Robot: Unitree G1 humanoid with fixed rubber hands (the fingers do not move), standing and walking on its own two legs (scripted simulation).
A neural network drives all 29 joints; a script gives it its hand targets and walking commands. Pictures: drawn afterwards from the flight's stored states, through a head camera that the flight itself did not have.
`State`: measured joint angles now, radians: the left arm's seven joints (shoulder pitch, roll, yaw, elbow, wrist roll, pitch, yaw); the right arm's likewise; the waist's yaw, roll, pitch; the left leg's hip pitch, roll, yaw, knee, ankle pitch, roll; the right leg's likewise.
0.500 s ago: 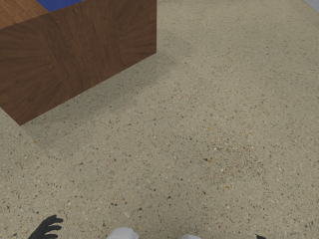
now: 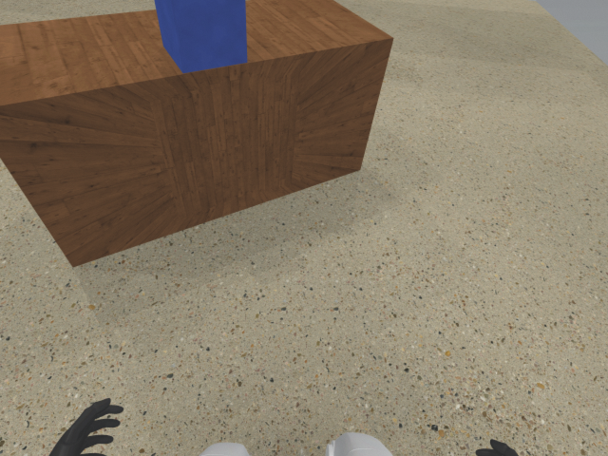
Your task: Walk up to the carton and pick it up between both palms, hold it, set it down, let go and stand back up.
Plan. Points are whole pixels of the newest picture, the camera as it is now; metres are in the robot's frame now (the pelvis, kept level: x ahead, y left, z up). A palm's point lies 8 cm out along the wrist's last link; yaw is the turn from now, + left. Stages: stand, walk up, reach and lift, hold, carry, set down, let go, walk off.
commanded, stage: walk up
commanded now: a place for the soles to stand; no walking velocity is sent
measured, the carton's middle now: (200, 12) +1.27 +0.30 +0.04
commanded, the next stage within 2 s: none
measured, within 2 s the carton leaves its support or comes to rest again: neither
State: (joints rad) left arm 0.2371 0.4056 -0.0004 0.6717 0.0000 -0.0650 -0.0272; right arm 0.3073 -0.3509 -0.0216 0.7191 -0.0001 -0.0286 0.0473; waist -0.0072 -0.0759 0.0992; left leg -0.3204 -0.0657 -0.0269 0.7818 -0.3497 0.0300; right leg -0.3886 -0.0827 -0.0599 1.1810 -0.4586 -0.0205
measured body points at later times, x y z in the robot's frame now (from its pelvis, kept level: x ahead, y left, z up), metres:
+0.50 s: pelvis +0.17 -0.03 +0.01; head +0.21 -0.03 +0.46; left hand +0.21 +0.27 -0.09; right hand +0.29 -0.31 -0.10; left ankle +0.21 +0.13 -0.66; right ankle +0.13 -0.12 -0.70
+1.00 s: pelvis +0.33 -0.01 -0.02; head +0.33 -0.02 +0.43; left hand +0.38 +0.30 -0.10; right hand +0.49 -0.28 -0.12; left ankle +0.30 +0.15 -0.70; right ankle +0.41 -0.08 -0.71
